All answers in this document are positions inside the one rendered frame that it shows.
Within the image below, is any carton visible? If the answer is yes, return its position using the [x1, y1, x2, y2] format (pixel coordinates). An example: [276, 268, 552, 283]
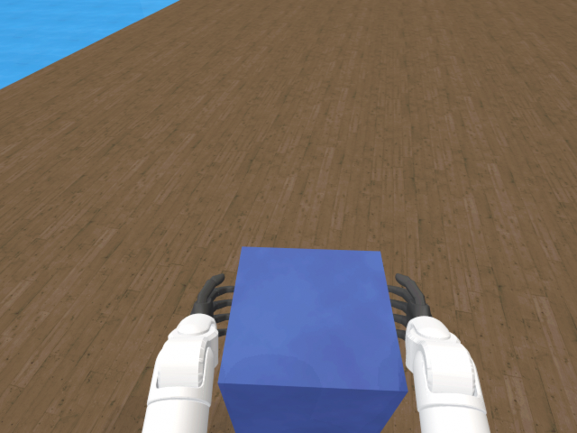
[218, 246, 408, 433]

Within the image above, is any left robot hand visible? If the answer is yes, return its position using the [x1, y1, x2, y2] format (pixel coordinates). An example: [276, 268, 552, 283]
[190, 273, 234, 337]

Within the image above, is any right robot forearm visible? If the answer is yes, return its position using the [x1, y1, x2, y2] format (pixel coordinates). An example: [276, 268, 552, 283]
[406, 316, 490, 433]

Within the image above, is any left robot forearm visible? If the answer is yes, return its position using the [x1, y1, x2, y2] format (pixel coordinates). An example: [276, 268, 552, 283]
[142, 314, 218, 433]

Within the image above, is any right robot hand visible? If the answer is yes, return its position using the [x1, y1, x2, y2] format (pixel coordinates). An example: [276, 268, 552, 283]
[387, 273, 432, 341]

